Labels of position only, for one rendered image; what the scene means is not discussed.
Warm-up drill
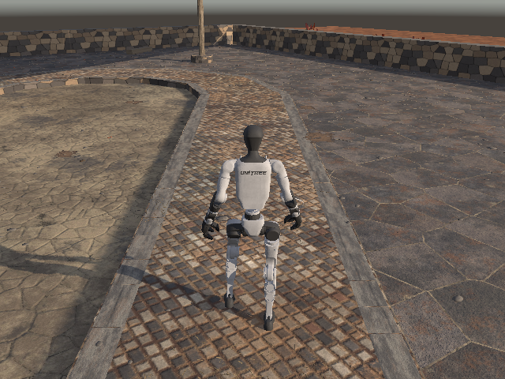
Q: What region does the left robot thigh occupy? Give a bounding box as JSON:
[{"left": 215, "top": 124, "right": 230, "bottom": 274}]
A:
[{"left": 226, "top": 219, "right": 242, "bottom": 259}]

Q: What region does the right robot hand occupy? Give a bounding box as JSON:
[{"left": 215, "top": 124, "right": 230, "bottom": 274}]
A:
[{"left": 284, "top": 214, "right": 302, "bottom": 230}]

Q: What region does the right robot upper arm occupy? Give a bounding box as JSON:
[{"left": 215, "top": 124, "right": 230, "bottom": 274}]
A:
[{"left": 269, "top": 159, "right": 293, "bottom": 202}]

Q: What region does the robot right forearm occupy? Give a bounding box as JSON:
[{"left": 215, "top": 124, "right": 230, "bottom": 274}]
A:
[{"left": 285, "top": 190, "right": 300, "bottom": 217}]

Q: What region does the left robot upper arm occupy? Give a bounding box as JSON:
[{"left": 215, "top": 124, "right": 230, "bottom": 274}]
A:
[{"left": 215, "top": 159, "right": 237, "bottom": 204}]

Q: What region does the robot left forearm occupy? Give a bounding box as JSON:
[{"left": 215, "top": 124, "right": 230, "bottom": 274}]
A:
[{"left": 204, "top": 191, "right": 222, "bottom": 224}]

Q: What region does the left robot hand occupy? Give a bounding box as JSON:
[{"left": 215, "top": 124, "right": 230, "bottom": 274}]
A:
[{"left": 201, "top": 221, "right": 219, "bottom": 240}]

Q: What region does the right robot foot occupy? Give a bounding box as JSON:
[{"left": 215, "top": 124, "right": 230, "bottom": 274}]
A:
[{"left": 264, "top": 310, "right": 275, "bottom": 331}]

